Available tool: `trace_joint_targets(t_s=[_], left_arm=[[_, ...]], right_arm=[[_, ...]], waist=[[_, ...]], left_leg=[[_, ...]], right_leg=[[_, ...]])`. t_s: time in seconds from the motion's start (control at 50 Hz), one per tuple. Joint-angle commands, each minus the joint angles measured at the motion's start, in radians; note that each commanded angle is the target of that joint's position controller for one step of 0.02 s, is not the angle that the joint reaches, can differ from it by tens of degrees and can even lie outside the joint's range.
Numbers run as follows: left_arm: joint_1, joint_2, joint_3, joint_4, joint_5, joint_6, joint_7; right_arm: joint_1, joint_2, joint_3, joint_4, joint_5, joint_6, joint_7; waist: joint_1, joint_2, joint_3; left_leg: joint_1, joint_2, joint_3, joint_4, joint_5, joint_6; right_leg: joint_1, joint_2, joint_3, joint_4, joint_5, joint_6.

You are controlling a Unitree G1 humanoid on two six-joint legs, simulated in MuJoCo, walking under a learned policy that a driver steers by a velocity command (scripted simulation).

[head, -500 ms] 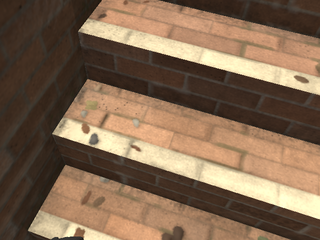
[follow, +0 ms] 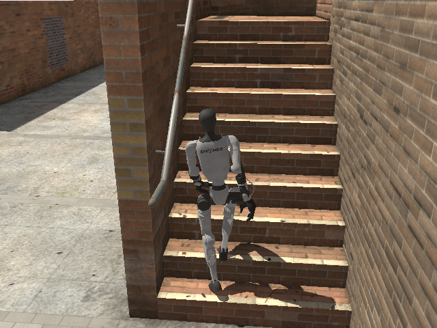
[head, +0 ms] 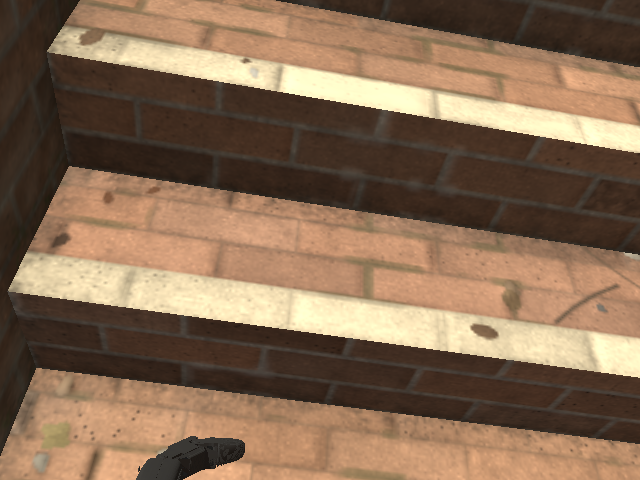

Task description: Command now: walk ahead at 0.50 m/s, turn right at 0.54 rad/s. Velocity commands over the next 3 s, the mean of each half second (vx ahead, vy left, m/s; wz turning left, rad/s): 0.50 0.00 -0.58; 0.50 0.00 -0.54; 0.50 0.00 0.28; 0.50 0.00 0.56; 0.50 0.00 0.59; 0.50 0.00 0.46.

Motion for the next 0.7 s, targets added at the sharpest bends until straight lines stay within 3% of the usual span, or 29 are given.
trace_joint_targets(t_s=[0.02, 0.04, 0.06, 0.08, 0.1, 0.12, 0.14, 0.16, 0.2, 0.22, 0.26, 0.3, 0.32, 0.36, 0.38, 0.4, 0.42, 0.44, 0.46, 0.48, 0.5, 0.52, 0.54, 0.56, 0.58, 0.62, 0.66, 0.68, 0.7], left_arm=[[0.147, 0.145, 0.094, -0.023, -0.022, -0.024, 0.004], [0.128, 0.231, 0.124, -0.051, 0.025, -0.009, 0.028], [0.102, 0.229, 0.131, -0.068, 0.018, -0.031, 0.041], [0.183, 0.204, 0.129, 0.002, 0.063, -0.068, 0.053], [0.219, 0.146, 0.121, 0.061, 0.077, -0.099, 0.036], [0.195, 0.107, 0.112, 0.078, 0.074, -0.120, 0.032], [0.177, 0.107, 0.110, 0.090, 0.051, -0.137, 0.011], [0.216, 0.129, 0.118, 0.086, 0.039, -0.155, 0.005], [0.367, 0.170, 0.121, 0.134, 0.023, -0.193, -0.006], [0.453, 0.181, 0.129, 0.170, 0.033, -0.205, 0.000], [0.541, 0.200, 0.142, 0.176, 0.046, -0.224, 0.007], [0.541, 0.237, 0.155, 0.151, 0.045, -0.226, 0.018], [0.527, 0.239, 0.159, 0.146, 0.030, -0.226, 0.020], [0.454, 0.225, 0.164, 0.139, 0.026, -0.196, 0.031], [0.457, 0.308, 0.186, 0.107, -0.001, -0.181, 0.026], [0.458, 0.335, 0.203, 0.108, 0.001, -0.170, 0.017], [0.399, 0.373, 0.213, 0.073, 0.018, -0.183, 0.018], [0.319, 0.307, 0.201, 0.052, 0.016, -0.232, -0.027], [0.346, 0.154, 0.177, -0.051, 0.003, -0.242, -0.079], [0.415, 0.110, 0.160, -0.049, 0.020, -0.236, -0.082], [0.432, 0.125, 0.158, -0.022, 0.047, -0.212, -0.087], [0.374, 0.124, 0.160, -0.024, 0.075, -0.185, -0.087], [0.352, 0.162, 0.164, -0.046, 0.083, -0.137, -0.071], [0.343, 0.137, 0.160, -0.064, 0.078, -0.099, -0.065], [0.300, 0.097, 0.142, -0.084, 0.073, -0.078, -0.059], [0.221, 0.057, 0.123, -0.126, 0.041, -0.073, -0.051], [0.210, 0.063, 0.116, -0.143, 0.039, -0.080, -0.056], [0.201, 0.069, 0.122, -0.143, 0.016, -0.076, -0.058], [0.144, 0.095, 0.128, -0.171, 0.015, -0.064, -0.062]], right_arm=[[-0.159, -0.281, -0.089, -0.253, -0.051, -0.025, 0.093], [-0.404, -0.220, -0.065, -0.348, -0.096, -0.028, 0.128], [-0.472, -0.109, -0.053, -0.438, -0.129, -0.041, 0.116], [-0.420, -0.058, -0.029, -0.458, -0.136, -0.053, 0.129], [-0.418, -0.039, -0.017, -0.466, -0.120, -0.049, 0.129], [-0.357, -0.042, -0.014, -0.459, -0.109, -0.033, 0.118], [-0.353, -0.069, -0.021, -0.439, -0.093, -0.009, 0.100], [-0.375, -0.044, 0.001, -0.460, -0.070, -0.002, 0.106], [-0.587, -0.029, 0.016, -0.537, -0.080, 0.018, 0.101], [-0.695, 0.008, 0.027, -0.573, -0.073, 0.022, 0.097], [-0.850, 0.024, 0.044, -0.647, -0.088, 0.009, 0.094], [-0.901, 0.010, 0.056, -0.682, -0.094, 0.012, 0.097], [-0.942, 0.007, 0.062, -0.700, -0.108, 0.018, 0.100], [-0.882, -0.011, 0.071, -0.676, -0.095, 0.044, 0.094], [-0.799, -0.052, 0.061, -0.656, -0.054, 0.066, 0.076], [-0.664, -0.069, 0.031, -0.608, -0.017, 0.079, 0.056], [-0.502, -0.115, -0.010, -0.552, -0.028, 0.081, 0.049], [-0.374, -0.241, -0.071, -0.482, -0.074, 0.048, 0.063], [-0.407, -0.355, -0.094, -0.471, -0.106, 0.033, 0.057], [-0.555, -0.272, -0.094, -0.496, -0.080, 0.021, 0.058], [-0.698, -0.153, -0.059, -0.482, -0.059, 0.011, 0.056], [-0.724, -0.079, -0.043, -0.438, -0.047, 0.012, 0.055], [-0.675, -0.015, -0.017, -0.405, -0.044, -0.007, 0.059], [-0.662, -0.040, -0.025, -0.364, -0.066, -0.014, 0.071], [-0.602, -0.054, -0.031, -0.304, -0.081, -0.035, 0.102], [-0.444, -0.131, -0.063, -0.228, -0.080, -0.067, 0.123], [-0.390, -0.163, -0.076, -0.200, -0.072, -0.076, 0.147], [-0.408, -0.153, -0.074, -0.184, -0.063, -0.079, 0.138], [-0.471, -0.199, -0.082, -0.202, -0.060, -0.094, 0.140]], waist=[[0.171, 0.043, -0.181], [0.250, -0.043, -0.211], [0.180, 0.122, -0.089], [0.095, 0.184, -0.004], [0.045, 0.188, 0.124], [-0.018, 0.192, 0.165], [-0.034, 0.168, 0.156], [-0.025, 0.131, 0.166], [0.066, 0.131, 0.130], [0.096, 0.113, 0.133], [0.142, 0.054, 0.127], [0.134, 0.096, 0.060], [0.133, 0.119, 0.028], [0.069, 0.100, -0.055], [0.039, 0.059, -0.158], [-0.016, -0.044, -0.252], [-0.110, -0.108, -0.353], [-0.158, 0.097, -0.467], [-0.075, 0.526, -0.544], [0.041, 0.420, -0.492], [0.109, 0.283, -0.333], [0.130, 0.133, -0.178], [0.126, 0.036, -0.114], [0.130, 0.085, -0.081], [0.124, 0.091, -0.032], [0.083, 0.085, 0.030], [0.101, 0.009, 0.043], [0.127, 0.083, 0.042], [0.141, 0.137, 0.076]], left_leg=[[-0.485, -0.002, -0.155, 0.977, 0.137, -0.063], [-0.783, -0.248, -0.285, 1.685, -0.273, -0.109], [-0.914, -0.202, -0.431, 1.914, -0.258, -0.075], [-0.961, -0.167, -0.459, 1.882, -0.230, -0.021], [-1.009, -0.159, -0.440, 1.907, -0.256, 0.003], [-0.995, -0.138, -0.463, 1.897, -0.281, 0.006], [-0.974, -0.142, -0.419, 1.921, -0.276, 0.007], [-1.031, -0.142, -0.377, 1.880, -0.298, 0.002], [-1.156, -0.142, -0.289, 1.999, -0.451, 0.003], [-1.240, -0.136, -0.290, 2.063, -0.515, 0.003], [-1.438, -0.118, -0.322, 2.144, -0.618, -0.003], [-1.415, -0.093, -0.286, 2.017, -0.586, -0.013], [-1.316, -0.082, -0.273, 1.872, -0.556, -0.006], [-0.821, -0.031, -0.236, 1.252, -0.457, 0.019], [-0.392, -0.114, -0.215, 0.869, -0.695, 0.024], [-0.159, -0.119, -0.265, 0.768, -0.686, 0.021], [-0.177, -0.144, -0.249, 0.615, -0.666, 0.022], [0.049, 0.036, -0.582, 0.465, -0.522, 0.118], [0.090, 0.313, -1.249, 0.016, -0.314, 0.163], [0.010, 0.360, -1.326, -0.009, -0.423, 0.087], [-0.160, 0.311, -1.114, 0.117, -0.549, 0.129], [-0.309, 0.279, -0.919, 0.208, -0.608, 0.120], [-0.386, 0.281, -0.742, 0.250, -0.474, 0.108], [-0.395, 0.278, -0.674, 0.243, -0.375, 0.103], [-0.420, 0.261, -0.605, 0.233, -0.483, 0.100], [-0.346, 0.276, -0.543, 0.135, -0.429, 0.037], [-0.271, 0.275, -0.451, 0.092, -0.278, -0.012], [-0.240, 0.239, -0.380, 0.064, -0.308, 0.000], [-0.244, 0.234, -0.351, 0.003, -0.329, 0.015]], right_leg=[[0.668, -0.062, 0.472, -0.660, 0.276, -0.190], [0.554, -0.262, 1.126, -0.938, 0.144, -0.401], [0.450, -0.312, 1.268, -1.035, 0.030, -0.340], [0.393, -0.285, 1.161, -1.044, -0.101, -0.246], [0.305, -0.240, 0.973, -1.004, 0.026, -0.189], [0.230, -0.209, 0.852, -0.964, 0.138, -0.140], [0.214, -0.173, 0.746, -0.944, 0.280, -0.122], [0.259, -0.152, 0.643, -0.940, 0.399, -0.117], [0.370, -0.188, 0.620, -0.992, 0.655, -0.115], [0.422, -0.218, 0.636, -1.005, 0.715, -0.126], [0.585, -0.239, 0.671, -1.021, 0.688, -0.129], [0.655, -0.238, 0.660, -1.035, 0.719, -0.113], [0.617, -0.224, 0.648, -1.070, 0.749, -0.094], [0.441, -0.140, 0.467, -1.107, 0.924, -0.030], [0.336, -0.158, 0.473, -1.112, 1.299, 0.003], [0.338, -0.171, 0.519, -0.946, 1.554, 0.012], [0.512, -0.192, 0.488, -0.707, 1.795, 0.039], [0.371, -0.109, 0.491, -0.284, 1.041, 0.090], [0.125, 0.043, 0.535, 0.096, 0.467, 0.169], [0.034, 0.003, 0.578, 0.351, 0.487, 0.201], [0.013, -0.033, 0.486, 0.411, 0.572, 0.206], [-0.054, -0.051, 0.442, 0.432, 0.623, 0.189], [-0.044, -0.080, 0.426, 0.421, 0.587, 0.207], [-0.076, -0.075, 0.401, 0.530, 0.586, 0.212], [-0.172, -0.080, 0.394, 0.631, 0.518, 0.184], [-0.309, -0.066, 0.451, 0.691, 0.455, 0.152], [-0.360, -0.089, 0.444, 0.619, 0.469, 0.162], [-0.380, -0.076, 0.428, 0.588, 0.460, 0.159], [-0.430, -0.089, 0.421, 0.546, 0.426, 0.163]])
Next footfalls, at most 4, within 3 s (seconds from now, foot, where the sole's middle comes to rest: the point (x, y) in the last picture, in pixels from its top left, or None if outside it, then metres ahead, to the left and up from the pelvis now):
0.42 left None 0.35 0.13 -0.43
1.06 right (611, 320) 0.55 -0.48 -0.23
1.76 left None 0.76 -0.50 -0.03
2.16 right None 1.05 -0.76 0.17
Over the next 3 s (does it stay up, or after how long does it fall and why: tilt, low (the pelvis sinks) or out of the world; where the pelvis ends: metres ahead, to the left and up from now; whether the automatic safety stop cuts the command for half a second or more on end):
stays up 1.29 -0.53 1.15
